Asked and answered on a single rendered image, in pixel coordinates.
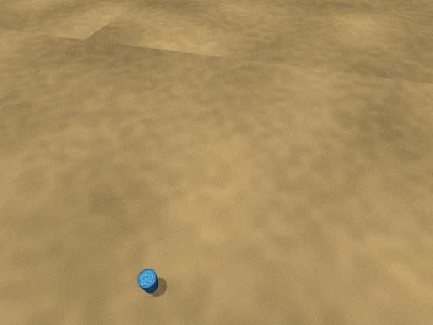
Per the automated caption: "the cup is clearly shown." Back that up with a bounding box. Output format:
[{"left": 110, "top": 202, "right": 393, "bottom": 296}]
[{"left": 137, "top": 269, "right": 158, "bottom": 293}]

